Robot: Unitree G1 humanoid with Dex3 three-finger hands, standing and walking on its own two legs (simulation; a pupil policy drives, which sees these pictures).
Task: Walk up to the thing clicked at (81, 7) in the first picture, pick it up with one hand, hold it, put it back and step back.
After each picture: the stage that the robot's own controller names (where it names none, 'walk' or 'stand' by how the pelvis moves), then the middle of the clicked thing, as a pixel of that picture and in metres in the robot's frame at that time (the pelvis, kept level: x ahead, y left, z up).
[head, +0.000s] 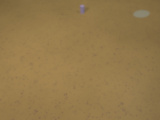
stand; (82, 9) +2.20 +0.01 -0.72
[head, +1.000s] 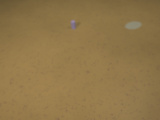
walk; (73, 24) +2.05 +0.27 -0.72
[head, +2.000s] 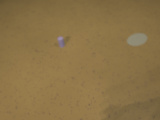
walk; (61, 42) +1.40 +0.36 -0.72
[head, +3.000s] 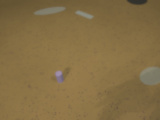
walk; (59, 76) +0.92 +0.31 -0.72
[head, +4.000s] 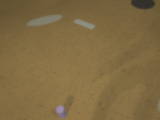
walk; (61, 112) +0.52 +0.27 -0.71
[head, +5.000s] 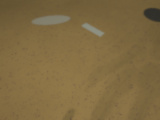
stand; out of the picture +0.39 +0.20 -0.70
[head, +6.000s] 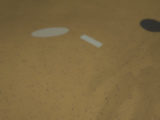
stand; out of the picture +0.36 +0.19 -0.72
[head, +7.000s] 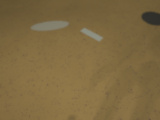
stand; out of the picture +0.37 +0.19 -0.72
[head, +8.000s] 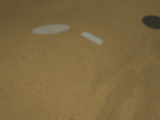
stand; out of the picture +0.36 +0.20 -0.73
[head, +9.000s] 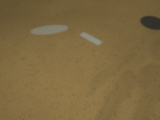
stand; out of the picture +0.35 +0.21 -0.73
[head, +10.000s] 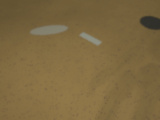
stand; out of the picture +0.35 +0.21 -0.73
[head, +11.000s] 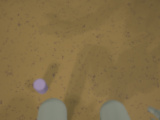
go down; (41, 86) +0.40 +0.23 -0.46
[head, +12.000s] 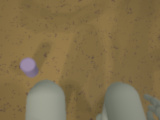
go down; (29, 68) +0.42 +0.26 -0.31
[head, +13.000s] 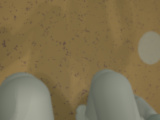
close in; out of the picture +0.39 +0.29 -0.23
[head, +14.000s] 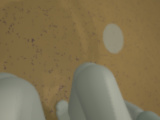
close; out of the picture +0.39 +0.31 -0.21
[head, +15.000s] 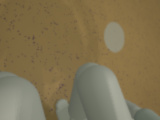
lift; out of the picture +0.38 +0.31 -0.22
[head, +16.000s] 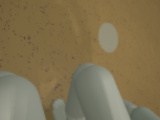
lift; out of the picture +0.37 +0.31 -0.22
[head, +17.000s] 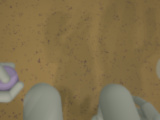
lift; (7, 82) +0.31 +0.27 -0.07
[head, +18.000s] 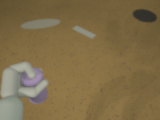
hold; (35, 86) +0.34 +0.17 +0.05
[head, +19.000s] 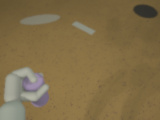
hold; (36, 90) +0.33 +0.18 +0.00
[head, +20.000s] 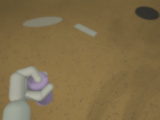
hold; (41, 89) +0.33 +0.17 +0.01
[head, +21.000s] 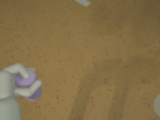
crouch; (29, 85) +0.35 +0.20 -0.06
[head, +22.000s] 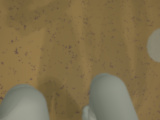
lower; out of the picture +0.46 +0.30 -0.11
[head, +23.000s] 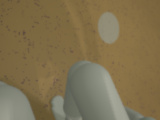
lower; out of the picture +0.41 +0.32 -0.22
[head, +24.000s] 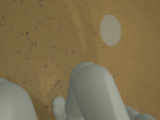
lower; out of the picture +0.40 +0.32 -0.22
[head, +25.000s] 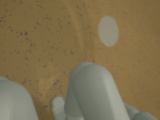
lower; out of the picture +0.40 +0.32 -0.22
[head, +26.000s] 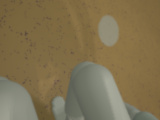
lower; out of the picture +0.39 +0.32 -0.22
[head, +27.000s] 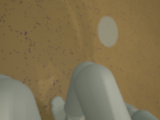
open; out of the picture +0.38 +0.31 -0.22
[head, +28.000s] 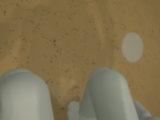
stand; out of the picture +0.39 +0.29 -0.24
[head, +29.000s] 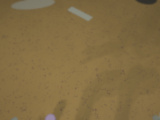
stand; out of the picture +0.37 +0.20 -0.61
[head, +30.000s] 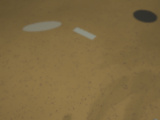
stand; out of the picture +0.38 +0.21 -0.66
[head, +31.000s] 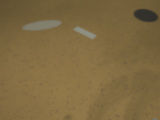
stand; out of the picture +0.37 +0.20 -0.67
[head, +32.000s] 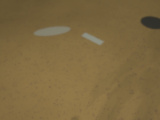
stand; out of the picture +0.40 +0.19 -0.72
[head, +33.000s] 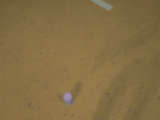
walk; (68, 99) +0.48 +0.17 -0.70
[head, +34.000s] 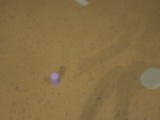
walk; (55, 79) +0.70 +0.20 -0.71
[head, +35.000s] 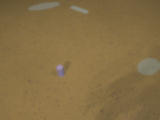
stand; (60, 70) +0.95 +0.29 -0.70
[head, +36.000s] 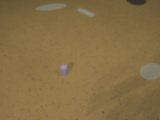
stand; (64, 70) +0.99 +0.22 -0.72
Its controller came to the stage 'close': yes
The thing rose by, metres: 0.70
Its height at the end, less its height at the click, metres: +0.00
